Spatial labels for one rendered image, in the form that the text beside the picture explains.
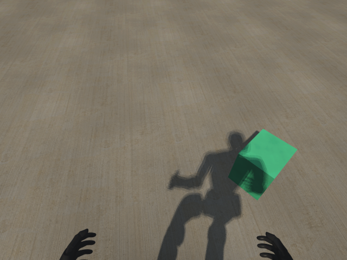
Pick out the robot left hand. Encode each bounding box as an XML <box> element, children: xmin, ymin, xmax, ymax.
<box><xmin>60</xmin><ymin>229</ymin><xmax>96</xmax><ymax>260</ymax></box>

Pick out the carton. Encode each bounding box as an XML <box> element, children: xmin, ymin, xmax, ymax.
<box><xmin>228</xmin><ymin>129</ymin><xmax>297</xmax><ymax>200</ymax></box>

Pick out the robot right hand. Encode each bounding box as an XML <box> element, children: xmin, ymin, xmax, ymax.
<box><xmin>257</xmin><ymin>232</ymin><xmax>293</xmax><ymax>260</ymax></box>

